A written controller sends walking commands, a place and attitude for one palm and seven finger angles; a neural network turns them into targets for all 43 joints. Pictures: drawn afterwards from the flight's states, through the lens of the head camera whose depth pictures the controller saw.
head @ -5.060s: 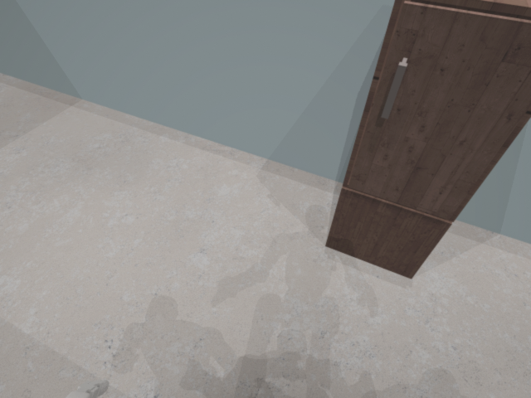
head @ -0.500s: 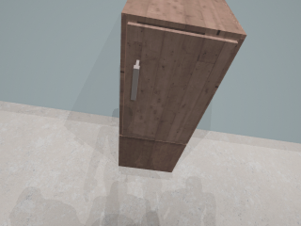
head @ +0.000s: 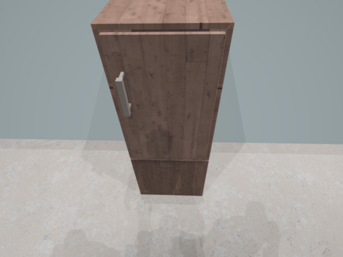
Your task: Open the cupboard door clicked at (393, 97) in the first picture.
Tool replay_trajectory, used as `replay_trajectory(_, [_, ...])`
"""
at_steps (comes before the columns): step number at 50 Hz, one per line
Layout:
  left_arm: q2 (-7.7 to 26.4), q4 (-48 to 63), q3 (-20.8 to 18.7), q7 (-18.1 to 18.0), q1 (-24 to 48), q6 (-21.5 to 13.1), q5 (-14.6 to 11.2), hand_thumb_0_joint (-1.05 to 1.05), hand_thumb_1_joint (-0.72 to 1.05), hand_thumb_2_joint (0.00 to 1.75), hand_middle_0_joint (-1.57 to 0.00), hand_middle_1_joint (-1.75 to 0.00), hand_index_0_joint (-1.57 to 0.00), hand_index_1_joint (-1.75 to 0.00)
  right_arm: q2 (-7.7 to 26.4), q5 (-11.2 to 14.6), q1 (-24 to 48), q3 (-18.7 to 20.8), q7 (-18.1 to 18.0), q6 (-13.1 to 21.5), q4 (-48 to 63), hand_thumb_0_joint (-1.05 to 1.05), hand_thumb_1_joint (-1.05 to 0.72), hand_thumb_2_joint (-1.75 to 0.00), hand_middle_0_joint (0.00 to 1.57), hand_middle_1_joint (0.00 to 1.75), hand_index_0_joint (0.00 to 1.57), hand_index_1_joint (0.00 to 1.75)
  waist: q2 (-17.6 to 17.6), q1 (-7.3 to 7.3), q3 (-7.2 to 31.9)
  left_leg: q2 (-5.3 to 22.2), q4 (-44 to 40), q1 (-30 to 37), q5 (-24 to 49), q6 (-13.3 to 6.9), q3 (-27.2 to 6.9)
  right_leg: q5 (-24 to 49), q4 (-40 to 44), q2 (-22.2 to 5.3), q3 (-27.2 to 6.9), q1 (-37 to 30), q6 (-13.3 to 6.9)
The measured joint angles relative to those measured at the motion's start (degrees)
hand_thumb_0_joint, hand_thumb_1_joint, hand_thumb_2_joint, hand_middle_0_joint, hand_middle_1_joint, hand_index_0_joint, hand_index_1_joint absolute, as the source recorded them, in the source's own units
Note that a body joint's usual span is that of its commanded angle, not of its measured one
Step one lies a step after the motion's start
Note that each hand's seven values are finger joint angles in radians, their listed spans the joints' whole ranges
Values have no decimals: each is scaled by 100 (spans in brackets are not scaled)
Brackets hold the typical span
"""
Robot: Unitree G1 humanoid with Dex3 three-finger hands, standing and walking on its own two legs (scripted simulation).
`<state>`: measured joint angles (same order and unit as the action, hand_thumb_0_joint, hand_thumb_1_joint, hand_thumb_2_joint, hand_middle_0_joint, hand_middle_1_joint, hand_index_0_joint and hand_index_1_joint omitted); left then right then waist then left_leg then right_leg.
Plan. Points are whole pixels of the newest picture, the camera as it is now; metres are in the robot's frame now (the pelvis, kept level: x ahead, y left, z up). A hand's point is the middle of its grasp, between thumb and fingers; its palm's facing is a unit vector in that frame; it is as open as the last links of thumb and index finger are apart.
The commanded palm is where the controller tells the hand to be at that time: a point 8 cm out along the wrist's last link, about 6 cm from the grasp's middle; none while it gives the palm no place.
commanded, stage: come to a stop and stand still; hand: left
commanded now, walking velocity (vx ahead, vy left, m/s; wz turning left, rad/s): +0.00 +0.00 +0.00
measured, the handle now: (124, 94) +0.59 +0.17 +0.06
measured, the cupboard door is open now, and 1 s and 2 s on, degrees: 0 0 0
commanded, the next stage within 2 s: look again from close up in 0.24 s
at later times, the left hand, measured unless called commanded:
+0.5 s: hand out of the picture -0.02 +0.17 -0.17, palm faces +0.06 -0.97 -0.22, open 7.3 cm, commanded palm none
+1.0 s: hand out of the picture +0.00 +0.23 -0.17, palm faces +0.01 -0.98 -0.21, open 7.4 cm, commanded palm none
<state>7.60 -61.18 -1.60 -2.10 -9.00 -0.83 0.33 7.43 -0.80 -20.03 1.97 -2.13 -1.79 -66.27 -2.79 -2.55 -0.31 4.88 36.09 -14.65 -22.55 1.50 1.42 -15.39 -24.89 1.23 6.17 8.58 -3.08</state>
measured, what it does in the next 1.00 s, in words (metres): steps on the spot: left foot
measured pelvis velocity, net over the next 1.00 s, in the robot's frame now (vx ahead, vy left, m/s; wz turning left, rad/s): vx -0.04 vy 0.04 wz -0.01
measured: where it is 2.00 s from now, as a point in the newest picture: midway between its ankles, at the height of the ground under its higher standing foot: outside the picture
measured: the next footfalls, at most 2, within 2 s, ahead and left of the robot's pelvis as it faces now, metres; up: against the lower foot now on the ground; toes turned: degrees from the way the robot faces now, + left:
left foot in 0.10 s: +0.04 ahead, +0.13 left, +0.00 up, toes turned +4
right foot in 1.80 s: +0.16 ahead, -0.16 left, +0.00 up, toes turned -9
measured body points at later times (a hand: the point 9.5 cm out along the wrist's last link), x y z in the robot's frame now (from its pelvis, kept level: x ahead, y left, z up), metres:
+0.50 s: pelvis +0.00 +0.00 +0.00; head +0.00 -0.02 +0.45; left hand -0.02 +0.22 -0.15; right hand +0.03 -0.24 -0.16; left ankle +0.00 +0.13 -0.74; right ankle -0.02 -0.08 -0.74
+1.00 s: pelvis -0.04 +0.04 +0.00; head -0.06 +0.05 +0.45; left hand +0.00 +0.28 -0.16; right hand -0.01 -0.20 -0.15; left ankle +0.00 +0.13 -0.74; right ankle -0.02 -0.08 -0.74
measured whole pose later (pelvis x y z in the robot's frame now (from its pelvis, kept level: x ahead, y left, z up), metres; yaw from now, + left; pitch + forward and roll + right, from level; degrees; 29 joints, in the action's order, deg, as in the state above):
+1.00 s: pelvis -0.04 +0.04 +0.00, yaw +0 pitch -3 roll -1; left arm 11.8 -58.7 0.3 -1.7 -16.2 0.2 1.1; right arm 10.3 -0.9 -15.9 0.2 -0.4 -0.1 -60.2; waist 1.0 -0.2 0.4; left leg 0.2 25.8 -12.0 -11.2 -2.4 5.2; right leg -11.6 -24.8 -2.0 4.6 10.2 0.5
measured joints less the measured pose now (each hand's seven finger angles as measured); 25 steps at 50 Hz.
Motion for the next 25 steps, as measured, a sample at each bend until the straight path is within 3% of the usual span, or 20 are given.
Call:
replay_trajectory(5, [11, -42, -10, -29, -87, 4, -23, -1, 96, 90, -20, -30, -20, -30, 3, 4, 351, -13, -11, 52, 81, 1, -91, -90, 19, 30, 19, 30, -47, 86, -88, 62, -466, 165, 657, 11, 7, -73, -90, 213, 165, -17, -77])
replay_trajectory(9, [179, -203, -33, -37, -300, 90, -33, -1, 97, 90, -20, -30, -20, -30, -33, -8, 494, -58, -54, 102, 21, 2, -93, -90, 20, 30, 19, 30, 277, 200, -94, -29, -848, 432, 748, 106, 141, -47, 11, 126, 51, -113, -74])
replay_trajectory(17, [43, -495, 130, 33, -734, 109, -22, 0, 93, 90, -20, -30, -20, -30, 95, 39, 625, -105, -45, 138, 43, 1, -93, -90, 19, 30, 19, 30, 276, 287, -239, -78, -1347, 659, 981, 104, 244, 140, 336, 103, -34, -231, -59])
replay_trajectory(21, [5, -259, 162, 60, -946, 4, 63, 1, 92, 90, -20, -30, -20, -30, 206, -13, 508, -55, 14, 225, 471, 1, -92, -90, 20, 30, 19, 30, 155, 240, -304, -101, -988, 364, 867, 53, 148, 33, 44, 58, 56, -6, -59])
replay_trajectory(25, [72, -80, 114, 30, -1072, -12, 87, 1, 91, 90, -20, -30, -20, -30, 360, -11, 436, 8, 9, 204, 634, 1, -91, -90, 20, 30, 20, 30, 68, 257, -119, -163, -673, 252, 696, -34, 97, -138, -239, -22, 103, 63, -12])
